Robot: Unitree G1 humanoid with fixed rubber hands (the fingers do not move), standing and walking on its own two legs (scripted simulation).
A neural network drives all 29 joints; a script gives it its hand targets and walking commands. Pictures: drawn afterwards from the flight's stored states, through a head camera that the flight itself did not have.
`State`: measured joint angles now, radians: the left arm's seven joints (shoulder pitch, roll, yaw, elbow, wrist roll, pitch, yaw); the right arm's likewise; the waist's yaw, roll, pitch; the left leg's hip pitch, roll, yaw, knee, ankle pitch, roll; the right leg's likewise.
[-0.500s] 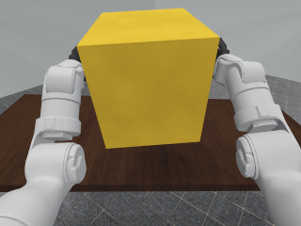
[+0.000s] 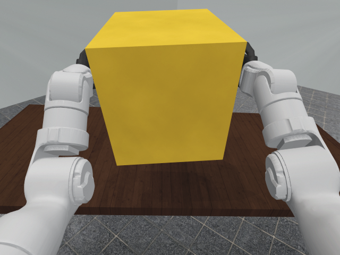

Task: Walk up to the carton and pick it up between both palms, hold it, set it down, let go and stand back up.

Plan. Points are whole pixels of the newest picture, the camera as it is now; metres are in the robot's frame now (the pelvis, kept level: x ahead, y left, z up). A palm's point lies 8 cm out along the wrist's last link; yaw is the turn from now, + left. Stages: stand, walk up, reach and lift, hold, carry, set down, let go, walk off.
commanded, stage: hold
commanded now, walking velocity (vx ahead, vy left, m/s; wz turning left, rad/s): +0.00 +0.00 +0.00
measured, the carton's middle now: (165, 81) +0.44 +0.00 +0.29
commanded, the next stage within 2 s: none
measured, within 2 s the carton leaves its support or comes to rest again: neither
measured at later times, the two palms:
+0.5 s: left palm (87, 76) +0.38 +0.17 +0.32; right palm (247, 72) +0.36 -0.17 +0.34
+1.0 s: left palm (86, 76) +0.37 +0.17 +0.32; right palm (248, 72) +0.36 -0.17 +0.34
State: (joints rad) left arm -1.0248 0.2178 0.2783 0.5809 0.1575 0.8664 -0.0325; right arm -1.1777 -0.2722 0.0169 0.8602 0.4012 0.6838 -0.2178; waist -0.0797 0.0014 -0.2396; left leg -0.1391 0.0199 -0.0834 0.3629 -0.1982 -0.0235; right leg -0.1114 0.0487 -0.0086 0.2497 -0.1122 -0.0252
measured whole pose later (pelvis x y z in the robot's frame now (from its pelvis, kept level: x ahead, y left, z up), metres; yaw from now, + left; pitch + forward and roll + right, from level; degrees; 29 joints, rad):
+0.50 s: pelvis +0.00 +0.00 +0.00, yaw +0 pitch -1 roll -1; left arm -1.01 0.20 0.29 0.56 0.16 0.87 -0.02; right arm -1.17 -0.28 0.03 0.85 0.41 0.69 -0.21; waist -0.08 0.00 -0.24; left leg -0.13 0.02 -0.08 0.36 -0.20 -0.02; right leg -0.11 0.05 0.01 0.25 -0.12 -0.02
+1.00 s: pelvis +0.00 +0.00 +0.00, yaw +0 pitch -2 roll -1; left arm -1.01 0.20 0.28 0.55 0.16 0.88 -0.03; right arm -1.17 -0.28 0.03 0.84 0.41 0.70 -0.22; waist -0.08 0.01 -0.24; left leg -0.13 0.02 -0.08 0.36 -0.20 -0.02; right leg -0.11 0.05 0.01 0.25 -0.12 -0.02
